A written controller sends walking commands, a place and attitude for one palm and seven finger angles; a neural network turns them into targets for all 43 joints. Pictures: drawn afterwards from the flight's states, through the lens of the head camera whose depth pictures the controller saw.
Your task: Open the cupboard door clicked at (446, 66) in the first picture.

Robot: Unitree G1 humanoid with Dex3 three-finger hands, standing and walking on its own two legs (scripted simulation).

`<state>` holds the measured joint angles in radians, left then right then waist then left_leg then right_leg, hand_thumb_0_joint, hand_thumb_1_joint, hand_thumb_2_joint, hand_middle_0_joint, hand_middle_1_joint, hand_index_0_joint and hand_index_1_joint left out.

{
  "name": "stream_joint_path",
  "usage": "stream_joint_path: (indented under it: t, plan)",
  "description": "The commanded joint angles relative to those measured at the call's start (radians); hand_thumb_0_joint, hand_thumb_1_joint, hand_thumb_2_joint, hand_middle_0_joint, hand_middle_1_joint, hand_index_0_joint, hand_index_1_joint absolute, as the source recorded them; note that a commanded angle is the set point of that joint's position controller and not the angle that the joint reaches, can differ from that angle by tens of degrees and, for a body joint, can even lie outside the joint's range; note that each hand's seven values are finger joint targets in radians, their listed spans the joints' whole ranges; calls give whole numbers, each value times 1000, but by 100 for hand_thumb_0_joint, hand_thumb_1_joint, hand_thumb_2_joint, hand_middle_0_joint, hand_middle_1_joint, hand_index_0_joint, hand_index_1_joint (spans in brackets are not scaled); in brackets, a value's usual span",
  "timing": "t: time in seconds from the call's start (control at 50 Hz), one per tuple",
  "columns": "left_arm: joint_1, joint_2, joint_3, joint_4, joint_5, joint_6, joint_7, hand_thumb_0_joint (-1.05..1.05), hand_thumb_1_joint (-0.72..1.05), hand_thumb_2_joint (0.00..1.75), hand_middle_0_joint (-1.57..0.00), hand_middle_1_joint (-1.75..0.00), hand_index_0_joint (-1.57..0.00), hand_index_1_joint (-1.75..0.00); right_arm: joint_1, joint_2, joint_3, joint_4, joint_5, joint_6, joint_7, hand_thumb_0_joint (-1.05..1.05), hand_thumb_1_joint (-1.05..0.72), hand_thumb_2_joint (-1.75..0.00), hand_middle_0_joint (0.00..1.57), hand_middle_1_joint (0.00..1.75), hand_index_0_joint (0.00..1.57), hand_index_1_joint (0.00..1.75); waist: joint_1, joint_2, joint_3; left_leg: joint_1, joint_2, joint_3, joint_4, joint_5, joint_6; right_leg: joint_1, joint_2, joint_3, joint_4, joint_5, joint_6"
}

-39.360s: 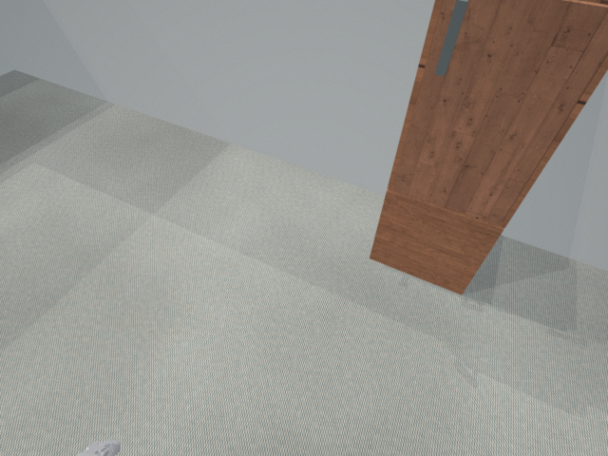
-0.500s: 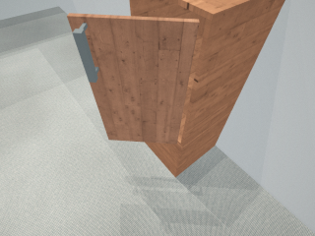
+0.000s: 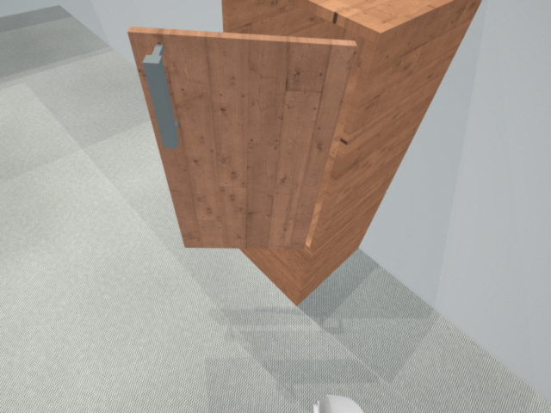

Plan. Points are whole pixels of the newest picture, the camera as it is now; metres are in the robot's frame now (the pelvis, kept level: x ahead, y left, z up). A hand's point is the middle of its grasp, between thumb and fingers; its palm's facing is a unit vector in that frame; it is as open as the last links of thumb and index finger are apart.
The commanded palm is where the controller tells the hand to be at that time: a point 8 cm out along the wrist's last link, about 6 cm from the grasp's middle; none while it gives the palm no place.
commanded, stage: come to a stop and stand still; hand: left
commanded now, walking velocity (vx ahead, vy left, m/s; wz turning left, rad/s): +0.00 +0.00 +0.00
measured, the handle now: (165, 99) +0.55 +0.21 +0.15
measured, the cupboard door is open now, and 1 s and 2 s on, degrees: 48 48 48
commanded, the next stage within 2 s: look again from close up in 0.96 s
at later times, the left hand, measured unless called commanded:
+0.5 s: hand out of the picture +0.08 +0.13 -0.18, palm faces -0.01 -0.98 -0.22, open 7.2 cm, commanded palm none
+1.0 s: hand out of the picture +0.01 +0.08 -0.18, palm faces +0.03 -0.99 -0.16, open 7.4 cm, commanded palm none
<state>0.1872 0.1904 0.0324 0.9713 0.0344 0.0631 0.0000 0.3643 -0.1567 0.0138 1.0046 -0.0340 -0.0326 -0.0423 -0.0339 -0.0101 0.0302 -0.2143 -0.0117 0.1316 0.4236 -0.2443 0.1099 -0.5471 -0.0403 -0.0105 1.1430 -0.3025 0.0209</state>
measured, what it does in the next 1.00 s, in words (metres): steps on the spot: right foot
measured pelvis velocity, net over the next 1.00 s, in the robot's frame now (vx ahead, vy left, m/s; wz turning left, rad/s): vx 0.03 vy -0.07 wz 0.01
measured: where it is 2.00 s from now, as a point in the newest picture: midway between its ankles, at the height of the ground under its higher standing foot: outside the picture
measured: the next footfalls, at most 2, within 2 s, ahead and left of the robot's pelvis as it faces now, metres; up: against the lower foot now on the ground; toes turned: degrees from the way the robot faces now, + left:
right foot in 0.24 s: +0.02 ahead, -0.17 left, +0.00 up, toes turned -3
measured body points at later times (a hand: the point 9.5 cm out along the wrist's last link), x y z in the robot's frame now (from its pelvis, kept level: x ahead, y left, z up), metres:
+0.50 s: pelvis +0.01 -0.05 -0.01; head +0.03 -0.05 +0.44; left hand +0.08 +0.18 -0.16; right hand -0.01 -0.25 -0.17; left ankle -0.01 +0.04 -0.74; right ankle -0.02 -0.16 -0.74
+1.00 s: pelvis +0.03 -0.07 +0.00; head +0.05 -0.07 +0.44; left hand +0.01 +0.13 -0.17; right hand +0.06 -0.30 -0.16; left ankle -0.01 +0.04 -0.74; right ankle -0.02 -0.16 -0.74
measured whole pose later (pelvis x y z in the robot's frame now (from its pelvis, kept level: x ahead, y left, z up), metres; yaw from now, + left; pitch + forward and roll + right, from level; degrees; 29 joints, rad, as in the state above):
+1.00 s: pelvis +0.03 -0.07 +0.00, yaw +0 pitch +0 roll +1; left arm 0.30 0.13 -0.02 1.13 0.01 -0.02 0.04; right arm 0.22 -0.16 0.01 1.13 -0.01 -0.01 -0.04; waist 0.01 -0.02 0.03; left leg -0.14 0.03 0.11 0.43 -0.29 -0.01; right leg -0.13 0.01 -0.06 0.45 -0.32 -0.04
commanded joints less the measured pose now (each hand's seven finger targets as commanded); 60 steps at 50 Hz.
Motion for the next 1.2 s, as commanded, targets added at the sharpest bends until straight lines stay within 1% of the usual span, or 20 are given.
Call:
stream_joint_path:
  t: [0.0,0.04,0.08,0.12,0.14,0.16,0.18,0.2,0.22,0.24,0.26,0.28,0.32,0.34,0.62,0.72,0.92,1.0,1.02,1.18]
  plan:
    - [-25,17,-7,-62,-8,-21,0,0,90,90,-20,-30,-20,-30,103,-153,-37,-10,-2,-14,-5,0,-90,-90,20,30,20,30,-6,129,-30,86,285,-220,-134,404,97,-18,-15,-24,-142,-27,0]
    - [-56,10,-14,-64,-11,-27,3,0,90,90,-20,-30,-20,-30,108,-140,-35,-2,-4,-9,-2,0,-90,-90,20,30,20,30,-19,141,-20,46,273,-224,-135,345,94,59,-5,-40,-266,-66,-7]
    - [-53,0,-18,-58,-15,-35,8,0,90,90,-20,-30,-20,-30,112,-145,-39,9,-5,-2,1,0,-90,-90,20,30,20,30,-21,161,-46,49,271,-243,-124,274,90,121,7,-49,-368,-103,-14]
    - [-48,3,-17,-48,-15,-46,13,0,90,90,-20,-30,-20,-30,115,-136,-42,23,-2,4,2,0,-90,-90,20,30,20,30,-14,131,-54,33,261,-251,-83,261,73,210,20,-55,-520,-81,-18]
    - [-13,6,-15,-34,-18,-52,16,0,90,90,-20,-30,-20,-30,105,-136,-41,27,2,5,1,0,-90,-90,20,30,20,30,7,112,-68,21,246,-235,-53,238,47,280,25,-61,-624,-22,-19]
    - [16,23,-12,-17,-20,-58,21,0,90,90,-20,-30,-20,-30,100,-117,-38,32,10,5,2,0,-90,-90,20,30,20,30,22,75,-73,-33,219,-219,-17,174,12,379,6,-34,-725,44,-25]
    - [56,52,-11,4,-22,-66,29,0,90,90,-20,-30,-20,-30,92,-84,-31,31,17,3,6,0,-90,-90,20,30,20,30,31,12,-70,-141,175,-182,25,39,-31,489,-72,75,-758,103,-53]
    - [82,79,-16,21,-22,-72,34,0,90,90,-20,-30,-20,-30,76,-51,-22,27,22,6,12,0,-90,-90,20,30,20,30,32,-62,-27,-203,98,-105,51,-155,-72,469,-178,171,-788,141,-100]
    - [77,96,-20,19,-21,-70,37,0,90,90,-20,-30,-20,-30,74,-31,-19,30,16,13,18,0,-90,-90,20,30,20,30,16,-17,25,-160,55,-91,35,-181,-90,358,-212,190,-788,126,-137]
    - [58,91,-17,17,-23,-77,36,0,90,90,-20,-30,-20,-30,84,-26,-18,48,10,20,19,0,-90,-90,20,30,20,30,4,-93,11,-105,54,-79,38,-134,-94,311,-162,170,-783,68,-137]
    - [40,79,-17,14,-23,-78,37,0,90,90,-20,-30,-20,-30,92,-35,-22,62,9,21,19,0,-90,-90,20,30,20,30,2,-144,8,-68,64,-78,34,-89,-92,294,-129,129,-776,45,-119]
    - [31,63,-22,15,-24,-77,37,0,90,90,-20,-30,-20,-30,89,-46,-22,72,10,18,19,0,-90,-90,20,30,20,30,1,-125,23,-42,80,-91,11,-29,-86,275,-102,97,-755,68,-100]
    - [42,44,-23,14,-23,-73,39,0,90,90,-20,-30,-20,-30,80,-59,-24,87,13,7,18,0,-90,-90,20,30,20,30,14,-3,31,-23,118,-130,-26,79,-70,295,-52,53,-708,124,-71]
    - [52,43,-21,19,-23,-74,40,0,90,90,-20,-30,-20,-30,71,-63,-25,90,14,4,16,0,-90,-90,20,30,20,30,20,15,23,-23,129,-136,-26,120,-64,317,-49,43,-695,156,-66]
    - [136,56,-28,88,-21,-88,42,0,90,90,-20,-30,-20,-30,-35,-76,-21,104,22,11,7,0,-90,-90,20,30,20,30,23,-22,-5,104,133,-104,-20,217,-74,341,-68,65,-729,356,-62]
    - [166,60,-30,112,-20,-91,41,0,90,90,-20,-30,-20,-30,-60,-84,-18,107,24,9,4,0,-90,-90,20,30,20,30,28,-2,-20,125,133,-97,-18,240,-77,361,-74,67,-737,407,-62]
    - [182,51,-31,128,-20,-91,43,0,90,90,-20,-30,-20,-30,-72,-77,-16,118,24,10,-1,0,-90,-90,20,30,20,30,33,4,6,112,135,-102,-33,230,-84,375,-74,61,-754,413,-64]
    - [181,52,-29,132,-23,-92,43,0,90,90,-20,-30,-20,-30,-63,-76,-14,122,22,8,-3,0,-90,-90,20,30,20,30,36,14,-7,109,136,-102,-37,243,-86,392,-80,54,-753,418,-65]
    - [177,51,-28,131,-22,-91,44,0,90,90,-20,-30,-20,-30,-65,-72,-13,123,23,9,-3,0,-90,-90,20,30,20,30,38,1,16,99,135,-103,-38,236,-85,388,-75,52,-757,416,-64]
    - [177,62,-24,125,-25,-93,44,0,90,90,-20,-30,-20,-30,-45,-70,-13,127,21,10,-3,0,-90,-90,20,30,20,30,41,1,-4,92,132,-99,-38,221,-92,414,-86,51,-759,455,-66]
